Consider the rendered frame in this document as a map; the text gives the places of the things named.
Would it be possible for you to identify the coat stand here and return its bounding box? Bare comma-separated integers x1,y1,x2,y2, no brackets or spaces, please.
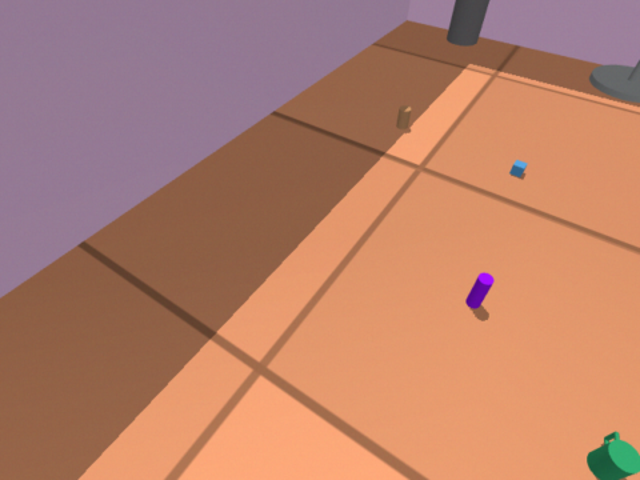
589,60,640,103

